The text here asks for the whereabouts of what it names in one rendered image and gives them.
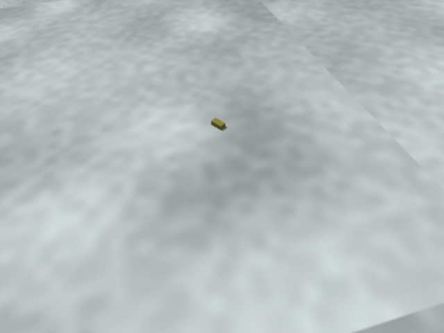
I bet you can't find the small box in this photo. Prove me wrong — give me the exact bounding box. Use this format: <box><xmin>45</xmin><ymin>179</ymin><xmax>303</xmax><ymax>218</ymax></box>
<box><xmin>211</xmin><ymin>118</ymin><xmax>225</xmax><ymax>130</ymax></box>

